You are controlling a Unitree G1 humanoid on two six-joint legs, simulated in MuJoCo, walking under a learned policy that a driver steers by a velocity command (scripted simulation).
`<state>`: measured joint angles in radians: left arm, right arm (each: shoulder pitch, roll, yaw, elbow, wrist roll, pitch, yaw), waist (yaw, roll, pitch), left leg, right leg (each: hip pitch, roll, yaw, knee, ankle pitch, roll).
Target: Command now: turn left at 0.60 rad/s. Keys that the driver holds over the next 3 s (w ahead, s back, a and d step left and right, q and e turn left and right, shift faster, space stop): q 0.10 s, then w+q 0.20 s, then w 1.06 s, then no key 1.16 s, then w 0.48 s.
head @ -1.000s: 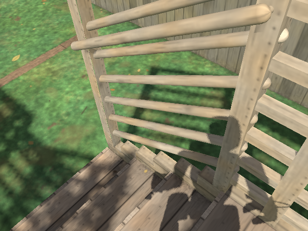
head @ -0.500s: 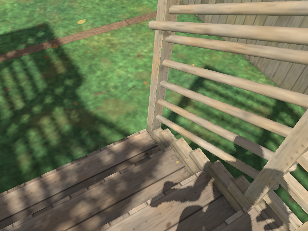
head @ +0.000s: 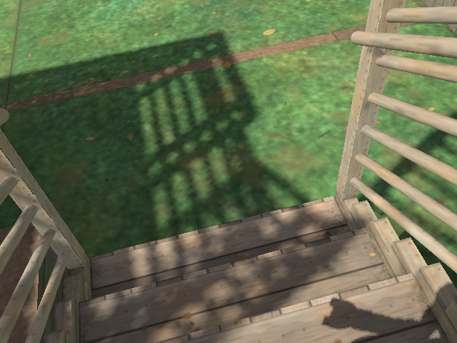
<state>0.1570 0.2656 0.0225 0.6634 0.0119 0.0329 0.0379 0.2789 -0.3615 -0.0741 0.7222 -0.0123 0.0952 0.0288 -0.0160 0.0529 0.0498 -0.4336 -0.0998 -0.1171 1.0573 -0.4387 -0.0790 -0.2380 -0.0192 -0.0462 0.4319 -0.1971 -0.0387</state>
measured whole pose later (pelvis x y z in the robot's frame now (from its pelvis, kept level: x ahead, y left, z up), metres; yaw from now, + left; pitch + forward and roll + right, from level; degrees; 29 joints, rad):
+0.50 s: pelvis +0.06 +0.05 +0.00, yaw +15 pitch +1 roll +0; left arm 0.21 0.30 0.05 0.70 0.05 0.02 -0.04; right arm 0.44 -0.26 -0.03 0.75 -0.01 -0.02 -0.01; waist -0.03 -0.04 -0.01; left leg 0.01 -0.10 -0.14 0.27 -0.28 0.08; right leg -0.54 -0.01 0.00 0.74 -0.13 0.03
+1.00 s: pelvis +0.27 +0.08 -0.02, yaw +16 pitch +0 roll +0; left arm 0.54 0.27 0.02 0.86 0.00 -0.10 0.01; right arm 0.11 -0.29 -0.07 0.78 -0.03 0.03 0.00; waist 0.06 0.04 0.02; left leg -0.64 0.00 -0.15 0.78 0.17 0.03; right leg -0.03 0.09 -0.01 0.46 -0.42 -0.09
